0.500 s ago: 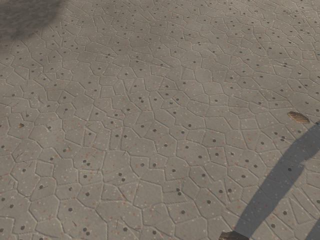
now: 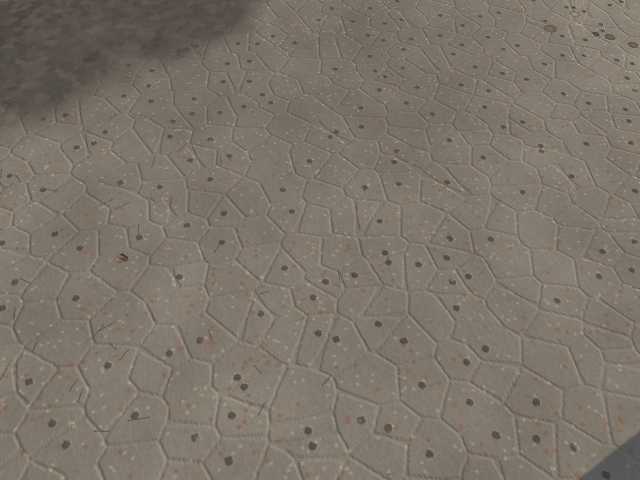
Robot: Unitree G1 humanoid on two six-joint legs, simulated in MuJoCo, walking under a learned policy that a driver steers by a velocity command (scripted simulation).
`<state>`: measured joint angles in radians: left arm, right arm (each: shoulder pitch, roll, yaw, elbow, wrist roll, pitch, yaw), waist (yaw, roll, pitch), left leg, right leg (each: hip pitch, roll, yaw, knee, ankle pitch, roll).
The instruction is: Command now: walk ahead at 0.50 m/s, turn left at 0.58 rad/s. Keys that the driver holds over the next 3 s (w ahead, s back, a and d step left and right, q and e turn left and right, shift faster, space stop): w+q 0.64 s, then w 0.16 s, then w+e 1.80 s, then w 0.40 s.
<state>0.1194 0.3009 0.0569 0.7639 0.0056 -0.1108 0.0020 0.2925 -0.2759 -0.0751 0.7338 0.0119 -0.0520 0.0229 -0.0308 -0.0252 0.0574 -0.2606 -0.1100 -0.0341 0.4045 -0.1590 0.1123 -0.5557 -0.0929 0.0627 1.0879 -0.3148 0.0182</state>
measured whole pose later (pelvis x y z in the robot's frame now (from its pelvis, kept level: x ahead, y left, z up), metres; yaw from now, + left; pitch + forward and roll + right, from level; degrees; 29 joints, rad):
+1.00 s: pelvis +0.50 +0.12 +0.00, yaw +26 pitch +1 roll +0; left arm 0.24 0.32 0.06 0.84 -0.03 -0.06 -0.01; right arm 0.25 -0.26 -0.06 0.70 -0.01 -0.07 0.03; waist 0.00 -0.04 0.04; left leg -0.24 -0.04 0.08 0.41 -0.19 0.07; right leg -0.54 -0.11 0.04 1.15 -0.31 0.00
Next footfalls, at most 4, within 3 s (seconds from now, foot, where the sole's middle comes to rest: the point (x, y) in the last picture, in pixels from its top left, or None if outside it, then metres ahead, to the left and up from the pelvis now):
0.30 right None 0.36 -0.13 -0.78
0.80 left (205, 448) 0.52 0.22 -0.78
1.36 right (257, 295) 0.89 0.13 -0.78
1.82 left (170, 217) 1.14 0.37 -0.78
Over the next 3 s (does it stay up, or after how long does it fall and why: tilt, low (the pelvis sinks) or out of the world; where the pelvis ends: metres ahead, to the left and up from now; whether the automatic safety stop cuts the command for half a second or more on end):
stays up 1.59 0.06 0.00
